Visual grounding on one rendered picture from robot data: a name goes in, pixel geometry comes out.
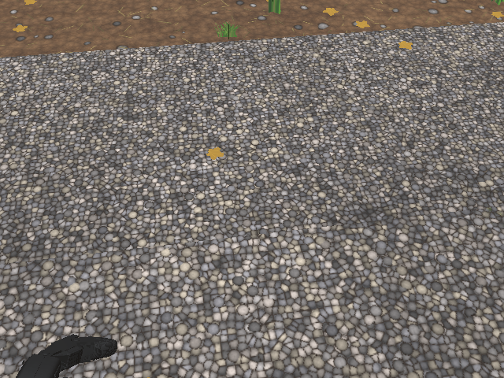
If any robot left hand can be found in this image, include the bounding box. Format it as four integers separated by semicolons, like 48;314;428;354
16;334;117;378

